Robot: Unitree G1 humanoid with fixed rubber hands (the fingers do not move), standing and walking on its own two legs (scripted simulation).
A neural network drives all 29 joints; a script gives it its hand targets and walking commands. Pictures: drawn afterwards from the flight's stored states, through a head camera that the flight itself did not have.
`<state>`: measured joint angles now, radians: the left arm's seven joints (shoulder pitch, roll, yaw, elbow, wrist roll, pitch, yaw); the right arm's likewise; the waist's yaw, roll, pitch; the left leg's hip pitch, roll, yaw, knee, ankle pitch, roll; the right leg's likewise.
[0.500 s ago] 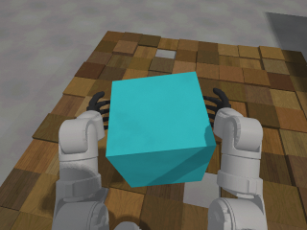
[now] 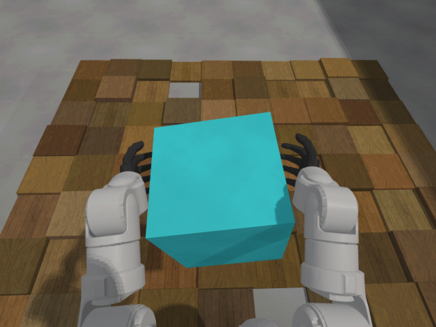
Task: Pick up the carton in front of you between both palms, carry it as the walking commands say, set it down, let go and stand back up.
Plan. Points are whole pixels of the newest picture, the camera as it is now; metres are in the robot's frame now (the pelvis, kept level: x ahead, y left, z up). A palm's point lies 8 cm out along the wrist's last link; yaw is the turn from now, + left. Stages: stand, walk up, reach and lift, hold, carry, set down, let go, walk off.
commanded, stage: carry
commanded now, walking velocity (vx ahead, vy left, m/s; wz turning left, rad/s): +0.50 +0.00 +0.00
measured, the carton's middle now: (223, 199) +0.36 -0.02 -0.01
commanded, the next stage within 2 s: none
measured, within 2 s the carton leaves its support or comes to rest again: neither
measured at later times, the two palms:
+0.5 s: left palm (153, 79) +0.62 +0.12 +0.08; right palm (277, 71) +0.65 -0.17 +0.08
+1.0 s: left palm out of the picture +0.98 +0.09 +0.15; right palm out of the picture +0.96 -0.20 +0.16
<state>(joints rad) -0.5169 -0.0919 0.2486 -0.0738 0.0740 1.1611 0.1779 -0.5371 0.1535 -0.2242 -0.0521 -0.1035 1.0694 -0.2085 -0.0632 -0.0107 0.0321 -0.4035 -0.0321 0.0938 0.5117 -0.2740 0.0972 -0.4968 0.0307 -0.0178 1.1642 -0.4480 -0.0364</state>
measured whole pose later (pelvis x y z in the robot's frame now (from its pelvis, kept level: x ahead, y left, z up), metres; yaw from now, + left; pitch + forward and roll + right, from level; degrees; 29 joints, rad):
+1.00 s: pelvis +0.62 -0.03 +0.00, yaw -1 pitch +5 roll -2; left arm -0.61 -0.09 0.24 -0.15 0.10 1.23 0.21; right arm -0.62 0.09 -0.22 -0.13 -0.01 1.16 -0.24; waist -0.09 0.03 -0.04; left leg -0.17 -0.03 0.08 0.44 -0.18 0.14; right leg -0.64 -0.01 -0.06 0.78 -0.19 -0.05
